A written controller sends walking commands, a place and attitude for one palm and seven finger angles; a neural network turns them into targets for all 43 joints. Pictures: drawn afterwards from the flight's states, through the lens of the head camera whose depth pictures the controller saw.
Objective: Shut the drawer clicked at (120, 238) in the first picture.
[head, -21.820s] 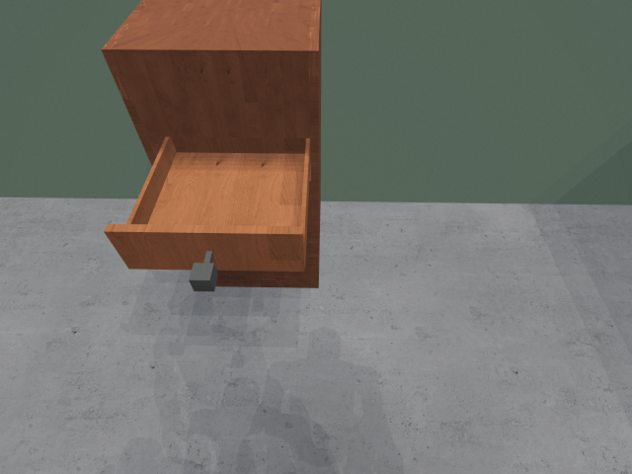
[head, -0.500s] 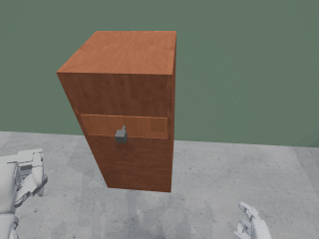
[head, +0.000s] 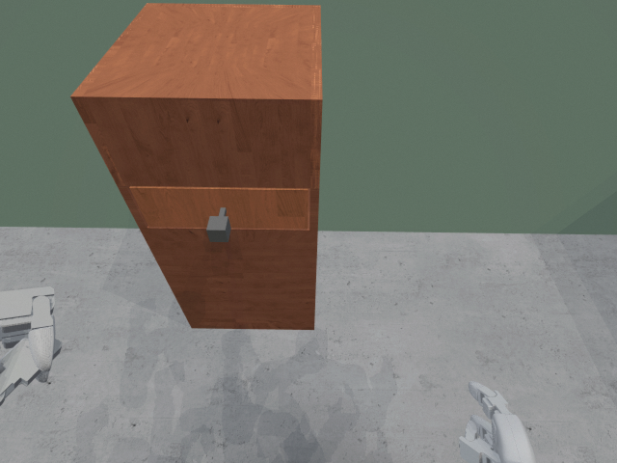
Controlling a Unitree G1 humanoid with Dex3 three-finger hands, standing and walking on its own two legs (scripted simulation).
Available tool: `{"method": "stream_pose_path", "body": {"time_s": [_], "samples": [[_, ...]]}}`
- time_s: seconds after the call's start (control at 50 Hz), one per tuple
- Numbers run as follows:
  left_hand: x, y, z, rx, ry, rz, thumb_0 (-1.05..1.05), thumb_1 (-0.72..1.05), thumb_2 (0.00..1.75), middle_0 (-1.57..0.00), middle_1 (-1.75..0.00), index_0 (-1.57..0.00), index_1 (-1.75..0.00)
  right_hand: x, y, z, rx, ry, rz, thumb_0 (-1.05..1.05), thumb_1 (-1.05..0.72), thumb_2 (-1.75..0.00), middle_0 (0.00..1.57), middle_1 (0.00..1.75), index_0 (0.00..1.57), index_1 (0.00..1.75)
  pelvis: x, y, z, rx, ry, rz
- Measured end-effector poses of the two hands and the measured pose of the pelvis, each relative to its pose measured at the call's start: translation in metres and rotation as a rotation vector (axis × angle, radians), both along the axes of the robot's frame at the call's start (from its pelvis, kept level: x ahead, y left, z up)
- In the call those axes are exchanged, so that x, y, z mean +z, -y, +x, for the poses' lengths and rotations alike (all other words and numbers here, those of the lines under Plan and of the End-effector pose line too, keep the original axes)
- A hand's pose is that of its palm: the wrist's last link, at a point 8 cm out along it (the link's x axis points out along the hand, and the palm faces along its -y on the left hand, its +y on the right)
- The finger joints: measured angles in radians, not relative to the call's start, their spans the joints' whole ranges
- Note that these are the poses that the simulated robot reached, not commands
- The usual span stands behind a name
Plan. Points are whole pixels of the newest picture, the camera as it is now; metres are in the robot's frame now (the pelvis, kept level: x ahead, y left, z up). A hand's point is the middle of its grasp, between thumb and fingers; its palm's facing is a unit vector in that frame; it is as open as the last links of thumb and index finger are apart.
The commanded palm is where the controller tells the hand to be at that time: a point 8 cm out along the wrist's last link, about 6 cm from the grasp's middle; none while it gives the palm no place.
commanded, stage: step back with the hand held close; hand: left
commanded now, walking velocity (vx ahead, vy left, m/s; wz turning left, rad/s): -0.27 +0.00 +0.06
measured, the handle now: (220, 222) +0.61 +0.23 -0.15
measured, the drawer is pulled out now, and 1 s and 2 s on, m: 0.00 0.00 0.00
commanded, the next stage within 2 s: stop stepping back and stand still in 1.24 s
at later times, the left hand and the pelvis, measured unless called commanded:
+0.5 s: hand (29, 388) +0.15 +0.24 +0.16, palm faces +0.34 -0.80 -0.50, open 3.3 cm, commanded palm +0.08 +0.29 +0.18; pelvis -0.05 +0.01 -0.02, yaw -1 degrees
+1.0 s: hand out of the picture +0.11 +0.27 +0.17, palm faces +0.38 -0.81 -0.45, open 3.3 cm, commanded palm +0.04 +0.31 +0.18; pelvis -0.08 +0.02 +0.00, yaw +2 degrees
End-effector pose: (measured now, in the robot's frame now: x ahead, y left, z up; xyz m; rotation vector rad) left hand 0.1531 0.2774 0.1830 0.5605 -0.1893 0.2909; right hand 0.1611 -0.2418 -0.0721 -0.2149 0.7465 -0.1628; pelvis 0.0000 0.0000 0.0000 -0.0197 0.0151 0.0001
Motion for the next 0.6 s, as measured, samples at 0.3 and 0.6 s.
{"method": "stream_pose_path", "body": {"time_s": [0.3,0.6], "samples": [[-0.003,-0.008,-0.032,0.0,0.083,0.015,0.01,0.89,0.9,-1.41,-1.6,-1.41,-1.59,-0.003,-0.018,-0.033,0.048,0.039,-0.021,0.01,-0.9,-0.89,0.2,0.3,0.2,0.3,-0.011,-0.009,-0.035,-0.002,0.017,-0.008],[0.001,0.002,-0.042,-0.08,0.155,0.084,0.01,0.89,0.9,-1.41,-1.6,-1.41,-1.59,-0.012,0.005,-0.077,-0.012,-0.004,-0.067,0.01,-0.9,-0.89,0.2,0.3,0.2,0.3,-0.021,-0.004,-0.058,-0.011,0.028,-0.01]]}}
